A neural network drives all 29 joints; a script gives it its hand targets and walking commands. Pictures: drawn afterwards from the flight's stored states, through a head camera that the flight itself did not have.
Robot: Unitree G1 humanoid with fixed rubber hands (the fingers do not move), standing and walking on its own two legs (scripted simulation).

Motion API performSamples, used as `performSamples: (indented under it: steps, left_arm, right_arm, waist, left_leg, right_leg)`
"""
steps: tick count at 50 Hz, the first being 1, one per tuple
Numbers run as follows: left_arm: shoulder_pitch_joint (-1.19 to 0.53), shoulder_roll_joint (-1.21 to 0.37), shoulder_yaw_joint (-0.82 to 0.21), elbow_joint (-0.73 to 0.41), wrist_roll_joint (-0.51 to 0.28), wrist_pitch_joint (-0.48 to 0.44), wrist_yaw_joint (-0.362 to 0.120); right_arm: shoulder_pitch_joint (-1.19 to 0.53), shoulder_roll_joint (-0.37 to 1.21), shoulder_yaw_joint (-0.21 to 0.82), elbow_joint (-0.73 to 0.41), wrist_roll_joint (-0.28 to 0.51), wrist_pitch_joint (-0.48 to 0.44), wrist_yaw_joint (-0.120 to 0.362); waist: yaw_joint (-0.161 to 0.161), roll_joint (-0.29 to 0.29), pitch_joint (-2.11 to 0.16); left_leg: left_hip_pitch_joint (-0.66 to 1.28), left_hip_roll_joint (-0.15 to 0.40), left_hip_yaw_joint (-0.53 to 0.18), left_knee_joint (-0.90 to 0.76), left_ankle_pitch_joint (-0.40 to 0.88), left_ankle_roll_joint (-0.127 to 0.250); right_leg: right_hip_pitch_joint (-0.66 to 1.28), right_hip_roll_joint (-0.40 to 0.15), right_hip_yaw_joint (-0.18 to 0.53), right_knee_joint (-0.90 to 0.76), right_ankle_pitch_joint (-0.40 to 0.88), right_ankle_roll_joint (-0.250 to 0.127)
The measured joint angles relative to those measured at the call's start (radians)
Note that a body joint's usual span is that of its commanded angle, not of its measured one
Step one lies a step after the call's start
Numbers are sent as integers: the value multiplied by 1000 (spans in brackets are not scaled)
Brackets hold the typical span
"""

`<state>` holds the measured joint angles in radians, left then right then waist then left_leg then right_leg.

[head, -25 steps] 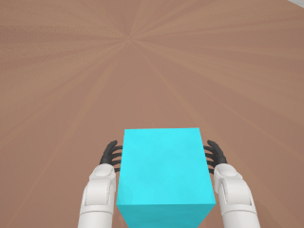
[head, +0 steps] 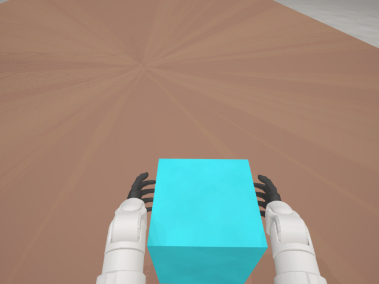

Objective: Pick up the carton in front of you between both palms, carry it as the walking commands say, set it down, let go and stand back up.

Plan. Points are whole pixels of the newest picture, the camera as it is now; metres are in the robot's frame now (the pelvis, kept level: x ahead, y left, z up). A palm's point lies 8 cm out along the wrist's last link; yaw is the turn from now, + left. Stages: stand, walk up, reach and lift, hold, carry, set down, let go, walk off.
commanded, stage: hold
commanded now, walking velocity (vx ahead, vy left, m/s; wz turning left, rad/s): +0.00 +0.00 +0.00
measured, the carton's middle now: (202, 223) +0.29 +0.00 -0.04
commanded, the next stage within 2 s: set down in 0.04 s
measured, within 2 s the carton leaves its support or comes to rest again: neither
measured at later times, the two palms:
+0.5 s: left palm (140, 214) +0.33 +0.16 -0.06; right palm (254, 212) +0.34 -0.14 -0.05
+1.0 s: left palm (146, 232) +0.36 +0.17 -0.23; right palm (238, 229) +0.38 -0.13 -0.22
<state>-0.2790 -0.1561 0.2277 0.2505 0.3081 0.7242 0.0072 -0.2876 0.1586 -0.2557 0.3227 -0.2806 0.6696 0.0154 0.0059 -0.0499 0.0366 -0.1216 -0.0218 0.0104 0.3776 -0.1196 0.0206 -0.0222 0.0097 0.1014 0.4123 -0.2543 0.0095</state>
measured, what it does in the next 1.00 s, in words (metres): lowers itself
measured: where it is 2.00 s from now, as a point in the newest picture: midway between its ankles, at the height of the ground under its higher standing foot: outside the picture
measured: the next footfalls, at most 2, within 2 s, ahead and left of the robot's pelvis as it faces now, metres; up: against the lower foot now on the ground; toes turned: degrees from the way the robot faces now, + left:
none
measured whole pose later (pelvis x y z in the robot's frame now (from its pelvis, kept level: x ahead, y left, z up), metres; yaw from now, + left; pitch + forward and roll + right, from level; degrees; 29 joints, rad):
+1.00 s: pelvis -0.04 -0.02 -0.15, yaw -1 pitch +38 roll -2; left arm -0.73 -0.08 0.47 0.59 0.28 0.23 0.00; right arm -0.73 0.12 -0.43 0.64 -0.22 0.20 -0.07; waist 0.04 -0.05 -0.19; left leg -1.58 -0.05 -0.10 1.25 -0.33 -0.04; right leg -1.47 0.11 0.07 1.32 -0.50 0.02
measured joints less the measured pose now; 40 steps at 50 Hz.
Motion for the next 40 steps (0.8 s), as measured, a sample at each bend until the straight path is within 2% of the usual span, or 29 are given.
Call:
performSamples:
  steps: [7, 11, 17, 22, 26, 31, 36, 40]
  left_arm:
    - [-21, -5, 20, 24, 6, -4, -2]
    - [-67, -19, 75, 80, 30, -32, -11]
    - [-160, -38, 196, 186, 87, -136, -41]
    - [-200, -30, 232, 236, 113, -276, -59]
    - [-204, -8, 216, 251, 79, -410, -53]
    - [-223, 33, 178, 268, -6, -541, -30]
    - [-257, 64, 149, 263, -74, -586, -12]
    - [-308, 72, 168, 278, -80, -570, -13]
  right_arm:
    - [-19, 5, -18, 16, -17, 3, 5]
    - [-63, 18, -66, 68, -50, -22, 13]
    - [-150, 51, -181, 161, -124, -121, 26]
    - [-191, 66, -225, 198, -160, -254, 21]
    - [-194, 58, -203, 210, -113, -384, -6]
    - [-207, 26, -136, 224, -1, -511, -60]
    - [-237, -4, -83, 216, 95, -555, -97]
    - [-286, -12, -96, 227, 109, -536, -102]
  waist:
    - [1, 1, -12]
    - [3, 0, -8]
    - [9, -2, 16]
    - [21, 1, 38]
    - [25, 7, 45]
    - [26, 12, 6]
    - [30, 11, -82]
    - [32, 8, -144]
  left_leg:
    - [2, -8, -1, -3, -8, 4]
    - [-16, -11, -4, 14, -19, 4]
    - [-123, -10, -17, 94, -48, -1]
    - [-312, -3, -34, 185, -64, -11]
    - [-518, 2, -53, 269, -70, -21]
    - [-809, 3, -82, 402, -88, -37]
    - [-1061, 0, -102, 547, -123, -54]
    - [-1200, -4, -105, 654, -152, -59]
  right_leg:
    - [2, -2, 15, -6, -5, 3]
    - [-19, -1, 18, 15, -17, 3]
    - [-124, 9, 11, 99, -51, 1]
    - [-311, 26, -2, 195, -73, 0]
    - [-517, 41, -17, 286, -87, -5]
    - [-807, 61, -31, 427, -113, -8]
    - [-1062, 83, -31, 577, -149, -7]
    - [-1202, 94, -30, 686, -180, -3]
